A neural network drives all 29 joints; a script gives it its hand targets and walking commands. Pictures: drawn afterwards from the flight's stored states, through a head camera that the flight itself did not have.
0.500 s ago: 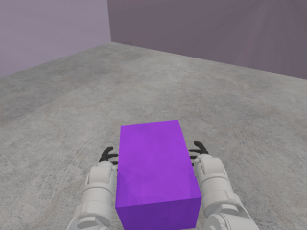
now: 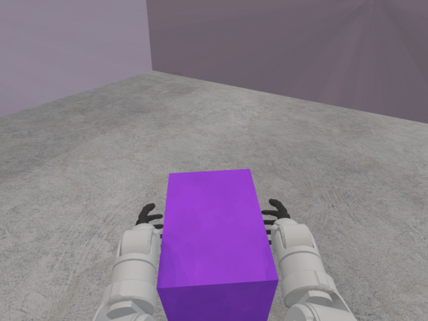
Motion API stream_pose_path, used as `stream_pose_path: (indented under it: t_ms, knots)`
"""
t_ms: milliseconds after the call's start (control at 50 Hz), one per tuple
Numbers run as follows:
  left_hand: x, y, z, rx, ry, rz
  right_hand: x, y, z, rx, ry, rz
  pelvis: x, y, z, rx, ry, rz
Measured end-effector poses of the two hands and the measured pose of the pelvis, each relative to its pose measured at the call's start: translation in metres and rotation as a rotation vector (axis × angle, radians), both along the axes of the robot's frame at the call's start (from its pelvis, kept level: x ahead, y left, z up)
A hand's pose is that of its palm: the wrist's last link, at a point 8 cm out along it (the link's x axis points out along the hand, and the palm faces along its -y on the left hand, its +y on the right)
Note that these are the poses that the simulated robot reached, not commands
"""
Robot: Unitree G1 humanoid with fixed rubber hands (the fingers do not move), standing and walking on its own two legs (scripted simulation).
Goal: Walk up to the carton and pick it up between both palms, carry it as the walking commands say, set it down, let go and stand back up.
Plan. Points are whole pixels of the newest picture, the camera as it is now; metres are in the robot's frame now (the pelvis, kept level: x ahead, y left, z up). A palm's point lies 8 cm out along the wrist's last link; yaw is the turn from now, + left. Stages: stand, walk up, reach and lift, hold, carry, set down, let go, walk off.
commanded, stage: reach and lift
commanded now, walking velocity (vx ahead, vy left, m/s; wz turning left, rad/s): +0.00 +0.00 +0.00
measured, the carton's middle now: (213, 241) +0.36 +0.01 -0.01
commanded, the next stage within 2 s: hold in 0.34 s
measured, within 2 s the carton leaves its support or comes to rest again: neither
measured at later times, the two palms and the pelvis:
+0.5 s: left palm (148, 245) +0.30 +0.14 +0.04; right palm (286, 235) +0.32 -0.14 +0.06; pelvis +0.01 +0.00 +0.00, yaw +0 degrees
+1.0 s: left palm (144, 237) +0.30 +0.15 +0.06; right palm (284, 235) +0.31 -0.13 +0.07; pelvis +0.00 +0.00 +0.00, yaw +0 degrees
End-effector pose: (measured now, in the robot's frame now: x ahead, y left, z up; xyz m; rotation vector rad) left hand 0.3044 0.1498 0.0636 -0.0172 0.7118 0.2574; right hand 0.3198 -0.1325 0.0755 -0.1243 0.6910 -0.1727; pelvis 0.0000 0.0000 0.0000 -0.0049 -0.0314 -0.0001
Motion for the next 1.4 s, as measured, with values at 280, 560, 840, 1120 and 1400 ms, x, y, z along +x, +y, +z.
stream_pose_path:
  t_ms: [280,560,840,1120,1400]
  knots:
    - [0.005,0.0,-0.006,0.005,0.008,-0.003,0.008,0.0,-0.003,0.004,0.008,0.011,0.007,0.0,0.001,0.001,0.01,0.0]
    - [-0.009,-0.009,-0.017,0.049,0.053,-0.051,-0.005,-0.007,-0.012,0.005,0.03,-0.024,0.006,-0.002,0.001,0.002,0.001,0.0]
    - [-0.01,-0.003,-0.001,0.016,0.009,-0.018,-0.013,-0.002,-0.005,0.007,-0.004,-0.022,-0.003,-0.001,0.0,0.001,-0.013,0.0]
    - [-0.002,-0.001,-0.007,0.005,0.006,-0.007,-0.003,-0.001,-0.008,0.02,0.003,-0.009,0.005,-0.001,0.001,0.002,-0.001,0.0]
    - [-0.007,-0.006,-0.017,0.03,0.04,-0.042,-0.003,-0.004,-0.009,0.002,0.013,-0.034,0.007,-0.001,0.001,0.002,0.001,0.0]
